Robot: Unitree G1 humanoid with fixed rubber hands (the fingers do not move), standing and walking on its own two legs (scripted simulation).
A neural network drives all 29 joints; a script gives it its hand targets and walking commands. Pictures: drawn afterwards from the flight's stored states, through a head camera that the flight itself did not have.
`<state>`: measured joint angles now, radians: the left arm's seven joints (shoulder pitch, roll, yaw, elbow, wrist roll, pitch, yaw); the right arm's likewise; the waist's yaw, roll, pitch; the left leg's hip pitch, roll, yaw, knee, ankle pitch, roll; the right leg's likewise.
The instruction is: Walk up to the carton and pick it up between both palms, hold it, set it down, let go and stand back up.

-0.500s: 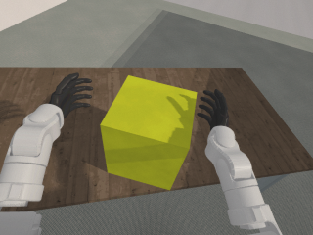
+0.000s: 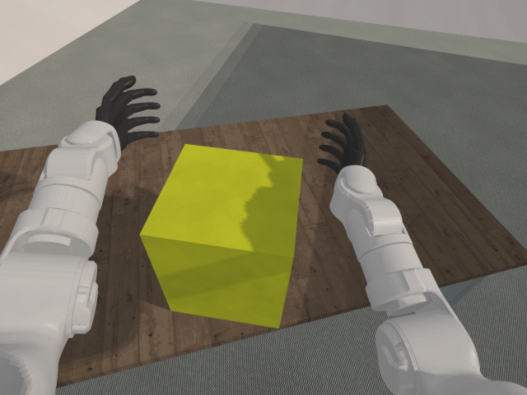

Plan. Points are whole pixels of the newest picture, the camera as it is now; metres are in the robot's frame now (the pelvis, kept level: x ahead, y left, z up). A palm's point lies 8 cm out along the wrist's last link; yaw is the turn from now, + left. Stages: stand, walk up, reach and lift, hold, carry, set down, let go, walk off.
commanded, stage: reach and lift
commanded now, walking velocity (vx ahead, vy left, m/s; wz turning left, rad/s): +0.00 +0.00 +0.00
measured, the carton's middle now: (233, 238) +0.41 -0.03 -0.01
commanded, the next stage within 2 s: none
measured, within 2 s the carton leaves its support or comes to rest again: neither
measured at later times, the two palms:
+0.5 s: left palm (115, 193) +0.45 +0.15 +0.10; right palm (336, 209) +0.36 -0.19 +0.08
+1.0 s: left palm (145, 227) +0.45 +0.12 +0.01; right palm (327, 220) +0.37 -0.19 +0.05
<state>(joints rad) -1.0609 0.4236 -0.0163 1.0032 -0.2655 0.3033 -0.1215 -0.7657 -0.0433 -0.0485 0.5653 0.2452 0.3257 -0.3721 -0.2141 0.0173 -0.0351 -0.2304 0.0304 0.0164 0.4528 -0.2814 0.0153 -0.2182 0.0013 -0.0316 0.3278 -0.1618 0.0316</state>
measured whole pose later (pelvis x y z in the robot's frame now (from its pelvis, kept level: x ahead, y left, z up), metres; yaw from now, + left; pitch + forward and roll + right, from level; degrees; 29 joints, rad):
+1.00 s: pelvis -0.01 +0.00 -0.01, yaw -1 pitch +19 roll -2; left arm -0.96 0.25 0.01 1.38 -0.01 -0.13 -0.09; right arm -0.75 0.00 -0.05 1.13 0.17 -0.30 -0.37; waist -0.19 -0.08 -0.19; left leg -0.59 0.03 0.02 0.52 -0.26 0.01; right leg -0.58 0.00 -0.03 0.40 -0.13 0.03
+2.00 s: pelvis -0.02 +0.02 -0.01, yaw -1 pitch +17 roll -3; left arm -1.08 0.17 0.39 1.45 0.31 -0.31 -0.08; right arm -0.75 0.11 -0.57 1.12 -0.33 -0.47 -0.27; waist -0.14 0.00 -0.12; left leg -0.60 0.03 0.02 0.57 -0.27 0.02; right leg -0.55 -0.01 -0.03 0.38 -0.13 0.04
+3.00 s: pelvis -0.03 +0.01 -0.01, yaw -1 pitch +17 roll -3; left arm -1.00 0.14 0.28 1.45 0.22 -0.36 -0.03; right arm -0.70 0.11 -0.58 1.12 -0.27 -0.50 -0.23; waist -0.10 0.03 -0.14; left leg -0.58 0.03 0.02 0.54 -0.24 0.02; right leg -0.54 0.00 -0.03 0.34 -0.09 0.03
